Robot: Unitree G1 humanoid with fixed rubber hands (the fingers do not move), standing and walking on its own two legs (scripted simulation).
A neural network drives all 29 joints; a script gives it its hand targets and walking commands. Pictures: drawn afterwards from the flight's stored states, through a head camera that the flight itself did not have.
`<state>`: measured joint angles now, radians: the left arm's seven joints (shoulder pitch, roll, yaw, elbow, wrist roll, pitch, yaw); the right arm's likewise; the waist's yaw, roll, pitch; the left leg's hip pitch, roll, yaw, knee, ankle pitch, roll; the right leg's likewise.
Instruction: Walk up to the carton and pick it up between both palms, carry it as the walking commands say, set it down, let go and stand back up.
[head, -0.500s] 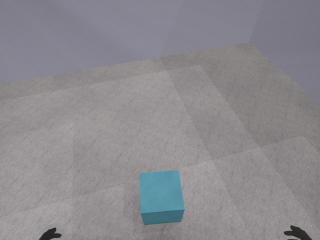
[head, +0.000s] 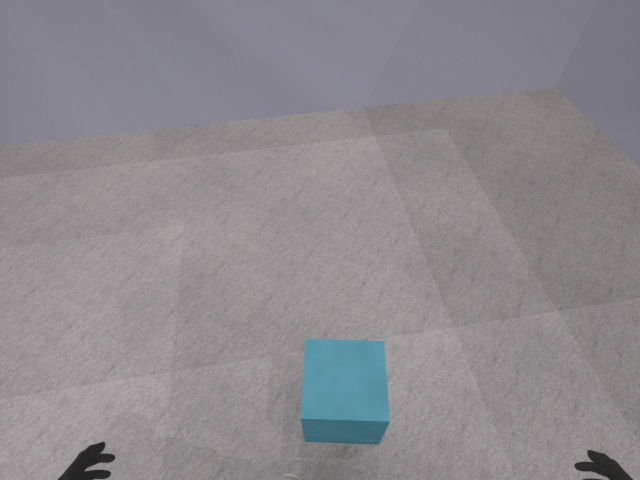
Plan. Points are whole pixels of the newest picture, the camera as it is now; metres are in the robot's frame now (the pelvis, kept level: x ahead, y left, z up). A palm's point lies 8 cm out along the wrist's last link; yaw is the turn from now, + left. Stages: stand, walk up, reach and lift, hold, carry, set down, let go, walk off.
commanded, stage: walk up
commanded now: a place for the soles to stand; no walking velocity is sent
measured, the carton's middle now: (343, 393) +0.42 -0.02 -0.62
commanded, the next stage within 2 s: reach and lift in 0.84 s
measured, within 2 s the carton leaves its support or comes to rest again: neither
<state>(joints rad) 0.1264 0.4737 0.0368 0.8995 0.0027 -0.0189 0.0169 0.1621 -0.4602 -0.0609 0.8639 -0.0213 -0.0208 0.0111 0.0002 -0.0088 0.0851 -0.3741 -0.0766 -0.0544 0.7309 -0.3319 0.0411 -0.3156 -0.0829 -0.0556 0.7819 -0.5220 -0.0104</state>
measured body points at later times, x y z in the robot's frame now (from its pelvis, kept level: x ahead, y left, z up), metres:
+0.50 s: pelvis +0.00 +0.00 +0.03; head +0.02 +0.00 +0.48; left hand +0.12 +0.34 -0.07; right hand +0.15 -0.33 -0.08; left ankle +0.03 +0.10 -0.71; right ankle -0.01 -0.14 -0.71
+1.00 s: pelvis -0.01 -0.01 +0.02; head +0.05 +0.00 +0.46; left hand +0.15 +0.31 -0.07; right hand +0.17 -0.31 -0.07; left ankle +0.03 +0.10 -0.71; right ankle -0.01 -0.14 -0.71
